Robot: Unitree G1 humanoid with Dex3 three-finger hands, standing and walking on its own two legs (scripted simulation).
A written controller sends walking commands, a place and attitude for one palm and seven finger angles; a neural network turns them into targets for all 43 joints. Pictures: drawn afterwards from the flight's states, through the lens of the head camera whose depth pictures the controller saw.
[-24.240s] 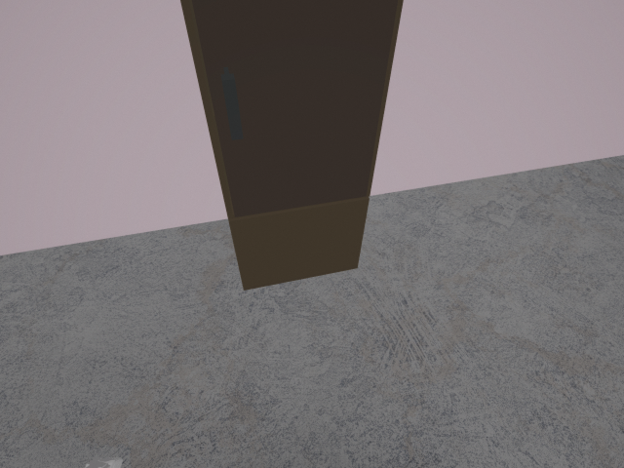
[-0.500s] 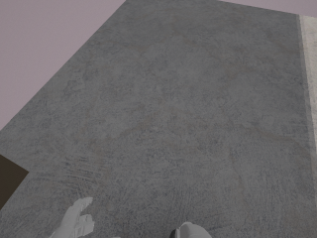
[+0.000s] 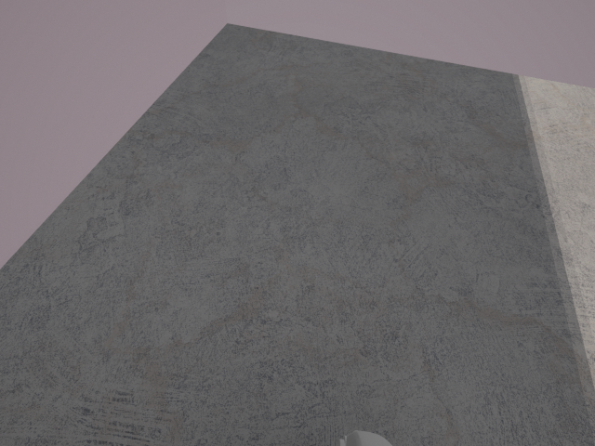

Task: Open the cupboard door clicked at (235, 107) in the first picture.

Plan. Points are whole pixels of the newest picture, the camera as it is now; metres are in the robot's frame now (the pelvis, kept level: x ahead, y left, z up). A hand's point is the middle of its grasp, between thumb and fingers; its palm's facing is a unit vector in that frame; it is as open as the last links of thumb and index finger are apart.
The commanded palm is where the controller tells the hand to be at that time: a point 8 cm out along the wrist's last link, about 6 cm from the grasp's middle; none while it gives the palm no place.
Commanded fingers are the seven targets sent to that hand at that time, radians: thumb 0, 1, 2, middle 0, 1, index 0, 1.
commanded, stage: walk to a spot facing it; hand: left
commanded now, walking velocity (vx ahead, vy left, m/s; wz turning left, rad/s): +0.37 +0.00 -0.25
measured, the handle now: out of the picture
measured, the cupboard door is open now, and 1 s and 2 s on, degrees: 40 40 40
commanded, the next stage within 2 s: turn to face it in 0.66 s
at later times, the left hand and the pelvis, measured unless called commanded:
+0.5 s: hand (228, 369) +0.26 +0.14 -0.18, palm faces -0.01 -0.99 -0.17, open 7.2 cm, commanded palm none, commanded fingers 0.00 0.90 0.90 -0.20 -0.30 -0.20 -0.30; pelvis +0.24 -0.05 +0.00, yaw -3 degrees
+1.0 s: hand (265, 234) +0.54 +0.11 -0.17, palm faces -0.03 -0.97 -0.23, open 7.3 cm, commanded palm none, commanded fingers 0.00 0.90 0.90 -0.20 -0.30 -0.20 -0.30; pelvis +0.43 -0.07 -0.01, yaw -1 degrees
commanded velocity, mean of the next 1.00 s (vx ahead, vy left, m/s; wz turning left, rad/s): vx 0.25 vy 0.00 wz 0.07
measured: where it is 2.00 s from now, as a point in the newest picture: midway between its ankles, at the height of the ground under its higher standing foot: (332, 350)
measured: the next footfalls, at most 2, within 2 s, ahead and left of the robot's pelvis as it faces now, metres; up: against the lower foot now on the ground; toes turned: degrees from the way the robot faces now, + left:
right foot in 0.20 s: +0.21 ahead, -0.15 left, +0.00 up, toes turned -10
left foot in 0.56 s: +0.43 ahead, +0.08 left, +0.00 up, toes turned +7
